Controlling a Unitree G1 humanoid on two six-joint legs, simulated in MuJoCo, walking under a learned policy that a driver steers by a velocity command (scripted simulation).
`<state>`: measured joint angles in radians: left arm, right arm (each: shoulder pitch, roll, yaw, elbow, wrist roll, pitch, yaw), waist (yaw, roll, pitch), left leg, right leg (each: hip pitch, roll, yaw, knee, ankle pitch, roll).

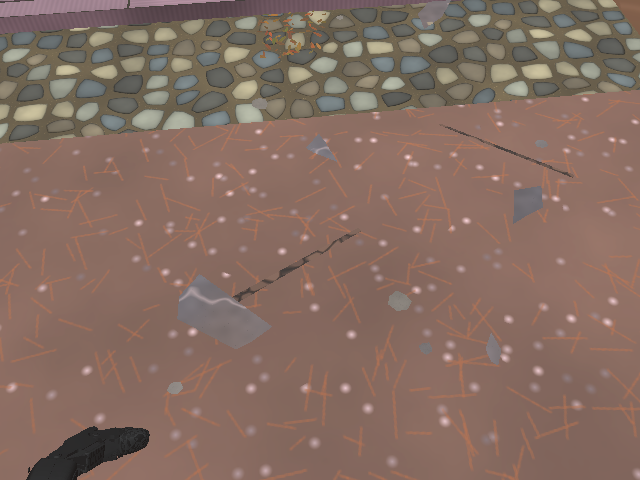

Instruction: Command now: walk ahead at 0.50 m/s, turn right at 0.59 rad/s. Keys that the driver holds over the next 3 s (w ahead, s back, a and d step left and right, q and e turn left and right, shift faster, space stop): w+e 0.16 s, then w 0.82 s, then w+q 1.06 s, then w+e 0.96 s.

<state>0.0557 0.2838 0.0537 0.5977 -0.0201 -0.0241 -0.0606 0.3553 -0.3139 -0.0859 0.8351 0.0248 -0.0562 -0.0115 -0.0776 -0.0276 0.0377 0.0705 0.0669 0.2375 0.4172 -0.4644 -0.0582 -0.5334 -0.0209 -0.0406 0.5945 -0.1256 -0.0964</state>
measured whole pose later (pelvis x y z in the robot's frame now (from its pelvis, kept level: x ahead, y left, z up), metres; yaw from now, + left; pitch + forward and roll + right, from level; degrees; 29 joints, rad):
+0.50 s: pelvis +0.29 +0.00 +0.01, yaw -11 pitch +2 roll -1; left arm 0.39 0.30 0.06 0.76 -0.01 -0.04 0.00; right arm 0.07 -0.28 -0.03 0.69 0.00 -0.11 0.04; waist 0.07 0.02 0.00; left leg -0.47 0.01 0.00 0.48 -0.03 0.03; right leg -0.01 0.07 0.13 0.43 -0.44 -0.04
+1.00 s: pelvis +0.56 -0.05 +0.01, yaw -11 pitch +3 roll +2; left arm 0.04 0.25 0.03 0.65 -0.01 -0.08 -0.04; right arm 0.40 -0.30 -0.05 0.86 0.02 -0.05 0.00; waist -0.10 -0.03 0.02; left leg 0.06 -0.03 0.02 0.26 -0.37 0.01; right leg -0.54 -0.04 0.00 0.51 -0.02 -0.03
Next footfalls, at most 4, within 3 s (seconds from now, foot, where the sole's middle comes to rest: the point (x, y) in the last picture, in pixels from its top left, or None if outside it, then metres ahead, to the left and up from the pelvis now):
0.50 left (276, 469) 0.47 0.09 -0.75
1.04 right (403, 346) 0.72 -0.21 -0.75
1.56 left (296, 245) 1.02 0.02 -0.75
2.06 right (335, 153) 1.35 -0.11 -0.75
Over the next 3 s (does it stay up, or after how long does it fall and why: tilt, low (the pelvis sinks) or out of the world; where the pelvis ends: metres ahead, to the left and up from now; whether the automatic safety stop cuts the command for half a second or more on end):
stays up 1.62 0.05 0.00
